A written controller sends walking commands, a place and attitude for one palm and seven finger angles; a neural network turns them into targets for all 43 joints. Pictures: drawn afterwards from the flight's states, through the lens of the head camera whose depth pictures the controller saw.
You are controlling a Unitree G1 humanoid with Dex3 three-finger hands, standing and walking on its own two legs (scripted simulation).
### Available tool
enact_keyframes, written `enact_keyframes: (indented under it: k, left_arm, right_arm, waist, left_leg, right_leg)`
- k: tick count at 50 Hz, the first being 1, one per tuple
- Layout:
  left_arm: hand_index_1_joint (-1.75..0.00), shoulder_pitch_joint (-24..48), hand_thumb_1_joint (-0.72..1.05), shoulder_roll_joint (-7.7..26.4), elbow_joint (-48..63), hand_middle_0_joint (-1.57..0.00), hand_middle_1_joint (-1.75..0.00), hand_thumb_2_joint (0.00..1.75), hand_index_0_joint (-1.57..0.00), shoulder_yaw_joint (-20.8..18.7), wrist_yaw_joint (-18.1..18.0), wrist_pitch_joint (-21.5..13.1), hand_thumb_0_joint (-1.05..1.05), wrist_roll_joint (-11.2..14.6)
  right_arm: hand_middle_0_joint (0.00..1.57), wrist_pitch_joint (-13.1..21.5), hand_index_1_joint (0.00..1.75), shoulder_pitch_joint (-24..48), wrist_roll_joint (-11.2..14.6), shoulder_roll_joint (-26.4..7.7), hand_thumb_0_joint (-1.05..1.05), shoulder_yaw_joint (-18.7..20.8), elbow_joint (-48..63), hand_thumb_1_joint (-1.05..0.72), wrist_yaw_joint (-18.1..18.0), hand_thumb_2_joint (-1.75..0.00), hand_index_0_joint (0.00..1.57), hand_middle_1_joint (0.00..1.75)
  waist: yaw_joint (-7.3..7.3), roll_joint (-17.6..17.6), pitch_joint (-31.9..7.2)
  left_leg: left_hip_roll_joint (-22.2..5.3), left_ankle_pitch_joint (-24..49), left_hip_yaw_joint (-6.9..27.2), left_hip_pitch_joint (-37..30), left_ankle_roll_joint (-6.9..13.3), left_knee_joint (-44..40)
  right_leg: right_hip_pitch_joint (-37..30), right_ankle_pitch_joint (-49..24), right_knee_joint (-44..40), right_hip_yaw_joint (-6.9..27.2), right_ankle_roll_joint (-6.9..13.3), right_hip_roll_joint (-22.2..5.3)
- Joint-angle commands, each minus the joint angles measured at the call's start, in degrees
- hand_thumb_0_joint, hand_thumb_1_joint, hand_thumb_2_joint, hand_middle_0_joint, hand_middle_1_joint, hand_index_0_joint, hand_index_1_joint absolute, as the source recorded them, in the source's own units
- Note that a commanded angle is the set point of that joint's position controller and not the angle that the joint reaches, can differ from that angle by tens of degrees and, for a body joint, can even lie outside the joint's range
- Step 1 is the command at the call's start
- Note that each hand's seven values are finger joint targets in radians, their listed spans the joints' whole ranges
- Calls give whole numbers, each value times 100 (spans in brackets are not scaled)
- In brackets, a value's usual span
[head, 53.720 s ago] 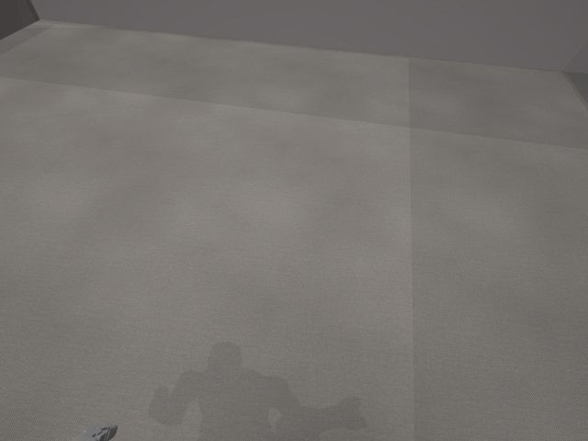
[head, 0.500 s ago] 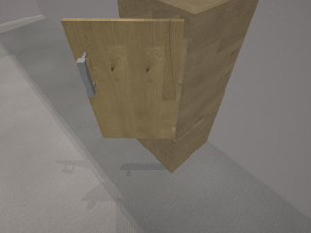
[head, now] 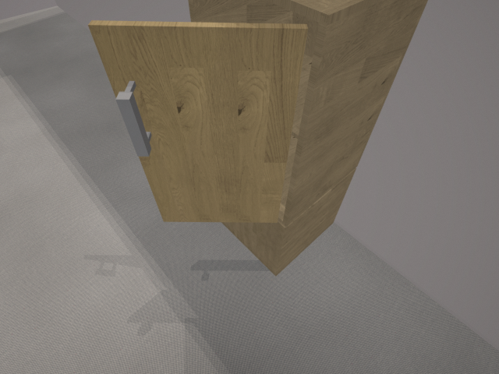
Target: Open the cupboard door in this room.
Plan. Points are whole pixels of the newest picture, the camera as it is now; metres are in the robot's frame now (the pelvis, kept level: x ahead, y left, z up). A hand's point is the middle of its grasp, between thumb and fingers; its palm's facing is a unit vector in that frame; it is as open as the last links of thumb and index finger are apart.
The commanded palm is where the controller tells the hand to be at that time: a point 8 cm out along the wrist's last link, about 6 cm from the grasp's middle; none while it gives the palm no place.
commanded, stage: come to a stop and stand still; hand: left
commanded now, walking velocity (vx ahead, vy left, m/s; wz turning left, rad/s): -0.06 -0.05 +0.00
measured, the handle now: (137, 119) +0.54 +0.27 +0.09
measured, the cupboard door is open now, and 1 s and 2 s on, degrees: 47 47 47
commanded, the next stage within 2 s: look again from close up in 0.74 s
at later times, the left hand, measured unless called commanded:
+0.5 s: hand out of the picture +0.01 +0.15 -0.16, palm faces +0.01 -0.97 -0.23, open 7.3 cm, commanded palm none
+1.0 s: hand out of the picture -0.05 +0.13 -0.17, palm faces +0.03 -0.98 -0.18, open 7.4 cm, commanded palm none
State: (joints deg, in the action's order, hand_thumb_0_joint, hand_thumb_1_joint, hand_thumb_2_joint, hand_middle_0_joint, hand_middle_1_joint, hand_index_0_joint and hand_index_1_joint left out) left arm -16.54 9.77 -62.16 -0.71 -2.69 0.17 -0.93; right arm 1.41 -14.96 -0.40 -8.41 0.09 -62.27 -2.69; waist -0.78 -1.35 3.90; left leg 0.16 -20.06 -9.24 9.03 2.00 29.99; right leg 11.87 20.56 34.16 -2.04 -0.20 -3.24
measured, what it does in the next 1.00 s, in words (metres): stands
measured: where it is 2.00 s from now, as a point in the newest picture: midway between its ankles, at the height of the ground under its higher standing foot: outside the picture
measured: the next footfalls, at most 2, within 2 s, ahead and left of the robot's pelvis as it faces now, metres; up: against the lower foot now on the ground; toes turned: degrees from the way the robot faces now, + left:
none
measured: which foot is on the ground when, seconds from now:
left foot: down 0.00-1.00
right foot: down 0.00-1.00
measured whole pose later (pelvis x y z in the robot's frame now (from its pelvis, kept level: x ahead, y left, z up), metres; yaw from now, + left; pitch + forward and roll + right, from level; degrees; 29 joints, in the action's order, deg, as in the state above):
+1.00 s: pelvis -0.03 -0.02 +0.00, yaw +1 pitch -1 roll -1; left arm -18.9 6.2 -64.0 1.2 -2.5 -2.0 -1.1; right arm 0.6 -16.5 -0.7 -9.3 0.2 -61.5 -1.4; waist 0.9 2.1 1.3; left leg -2.9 -17.7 -4.0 12.8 -0.3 31.3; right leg 12.2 16.5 29.0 -4.8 2.3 1.0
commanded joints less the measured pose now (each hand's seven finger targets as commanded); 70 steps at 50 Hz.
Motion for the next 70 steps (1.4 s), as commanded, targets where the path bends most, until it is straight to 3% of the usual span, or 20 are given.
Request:
enact_keyframes:
  k: [1, 5, 9, 14, 20, 31, 41, 42, 43, 44, 45, 47, 48, 49, 52, 54, 58, 62, 70]
  left_arm:
    - [-30, -422, 90, 483, 240, -20, -30, 90, -20, -104, -16, -88, 0, -5]
    - [-30, -272, 90, 519, 355, -20, -30, 90, -20, -100, -13, -82, 0, -2]
    - [-30, -106, 90, 563, 370, -20, -30, 90, -20, -73, 17, -97, 0, -10]
    - [-30, 12, 90, 611, 351, -20, -30, 90, -20, -56, 46, -120, 0, -8]
    - [-30, 19, 90, 624, 281, -20, -30, 90, -20, -35, 66, -147, 0, 6]
    - [-30, -273, 90, 562, 123, -20, -30, 90, -20, 0, 72, -195, 0, 31]
    - [-30, -550, 90, 405, -46, -20, -30, 90, -20, 30, 57, -212, 0, 27]
    - [-30, -920, 90, 452, -291, -20, -30, 90, -20, 32, -176, -302, 0, -39]
    - [-30, -722, 90, 794, 4, -20, -30, 90, -20, -16, -125, -353, 0, -6]
    - [-30, -504, 90, 792, 86, -20, -30, 90, -20, -47, -86, -408, 0, -19]
    - [-30, -313, 90, 677, 170, -20, -30, 90, -20, -36, -56, -408, 0, -13]
    - [-30, -250, 90, 445, 185, -20, -30, 90, -20, -12, -26, -383, 0, 9]
    - [-30, -245, 90, 382, 200, -20, -30, 90, -20, 2, -13, -333, 0, 13]
    - [-30, -258, 90, 332, 202, -20, -30, 90, -20, 10, 0, -291, 0, 4]
    - [-30, -380, 90, 300, 152, -20, -30, 90, -20, 27, 33, -235, 0, 30]
    - [-30, -358, 90, 306, 155, -20, -30, 90, -20, 31, 39, -206, 0, 25]
    - [-30, -322, 90, 366, 199, -20, -30, 90, -20, 28, 52, -164, 0, 33]
    - [-30, -258, 90, 423, 215, -20, -30, 90, -20, 15, 55, -146, 0, 34]
    - [-30, -217, 90, 469, 182, -20, -30, 90, -20, 8, 52, -159, 0, 23]
  right_arm:
    - [20, 6, 30, -264, -14, -628, 0, 185, 196, -90, -20, -90, 20, 30]
    - [20, 20, 30, -230, -42, -591, 0, 175, 143, -90, 6, -90, 20, 30]
    - [20, 18, 30, -112, -48, -570, 0, 134, 101, -90, 47, -90, 20, 30]
    - [20, 2, 30, -71, -52, -553, 0, 95, 27, -90, 84, -90, 20, 30]
    - [20, -20, 30, -104, -55, -569, 0, 56, -58, -90, 102, -90, 20, 30]
    - [20, -30, 30, -300, -44, -522, 0, 26, -198, -90, 105, -90, 20, 30]
    - [20, -18, 30, -469, -29, -391, 0, 11, -279, -90, 80, -90, 20, 30]
    - [20, 32, 30, 177, 3, -608, 0, 65, 97, -90, 128, -90, 20, 30]
    - [20, -81, 30, -216, 14, -204, 0, 37, 277, -90, 152, -90, 20, 30]
    - [20, -119, 30, -308, -18, -203, 0, 39, 281, -90, 187, -90, 20, 30]
    - [20, -97, 30, -484, -24, -223, 0, 50, 327, -90, 185, -90, 20, 30]
    - [20, -19, 30, -659, -45, -295, 0, 43, 287, -90, 174, -90, 20, 30]
    - [20, 1, 30, -642, -56, -351, 0, 42, 286, -90, 162, -90, 20, 30]
    - [20, 35, 30, -627, -68, -358, 0, 29, 287, -90, 155, -90, 20, 30]
    - [20, 68, 30, -524, -65, -476, 0, 8, 348, -90, 107, -90, 20, 30]
    - [20, 79, 30, -507, -65, -506, 0, -4, 324, -90, 97, -90, 20, 30]
    - [20, 65, 30, -469, -74, -571, 0, -9, 280, -90, 103, -90, 20, 30]
    - [20, 79, 30, -461, -76, -606, 0, -14, 199, -90, 102, -90, 20, 30]
    - [20, 96, 30, -434, -57, -594, 0, -2, 70, -90, 96, -90, 20, 30]
  waist:
    - [45, -173, -425]
    - [49, 94, -669]
    - [45, -83, -491]
    - [52, -57, -232]
    - [64, 24, 2]
    - [78, 62, -68]
    - [76, 39, -21]
    - [-118, 386, 245]
    - [212, 265, -290]
    - [219, 161, -510]
    - [327, -85, -540]
    - [344, -80, -281]
    - [294, 145, -121]
    - [220, 529, 32]
    - [91, 133, 7]
    - [62, 181, 81]
    - [38, 93, 156]
    - [37, 197, 98]
    - [61, 82, -44]
  left_leg:
    - [-873, 3431, 732, -163, 84, -372]
    - [-857, 3031, 688, -262, 63, -497]
    - [-804, 2179, 702, -109, 6, -669]
    - [-764, 1423, 689, 14, -52, -862]
    - [-726, 1070, 691, 77, -98, -960]
    - [-699, 916, 664, 4, -120, -979]
    - [-714, 988, 665, 41, -124, -969]
    - [-703, 857, 397, 663, -323, 351]
    - [-458, -152, 661, 641, -241, 466]
    - [-468, -136, 683, 483, -228, 501]
    - [-412, 117, 734, 302, -194, 307]
    - [-478, 744, 860, 152, -133, -163]
    - [-574, 887, 916, 247, -98, -346]
    - [-652, 1107, 1031, 391, -39, -528]
    - [-710, 1242, 1098, 575, 34, -697]
    - [-709, 1223, 1120, 581, 57, -812]
    - [-686, 969, 1127, 600, 71, -961]
    - [-701, 1055, 1123, 543, 74, -1036]
    - [-688, 1386, 1037, 314, 65, -980]
  right_leg:
    - [-103, -3319, -368, 382, 212, -383]
    - [-120, -2928, -445, 399, 216, -353]
    - [-106, -2564, -744, 456, 238, -364]
    - [-26, -2061, -1091, 521, 255, -377]
    - [93, -1653, -1378, 595, 270, -365]
    - [92, -1219, -1647, 632, 279, -345]
    - [59, -1351, -1618, 567, 268, -324]
    - [95, -4065, -1453, 1021, -73, -793]
    - [-100, -3070, -1606, 1278, 233, -1074]
    - [-36, -2309, -1625, 1228, 512, -1071]
    - [190, -1522, -1593, 1046, 628, -882]
    - [475, -1143, -1415, 765, 528, -552]
    - [505, -880, -1286, 622, 454, -396]
    - [436, -848, -1113, 490, 397, -265]
    - [97, -1080, -930, 363, 299, -187]
    - [70, -1073, -926, 367, 279, -188]
    - [95, -960, -968, 379, 253, -203]
    - [26, -1041, -943, 356, 233, -203]
    - [-39, -1359, -973, 397, 225, -266]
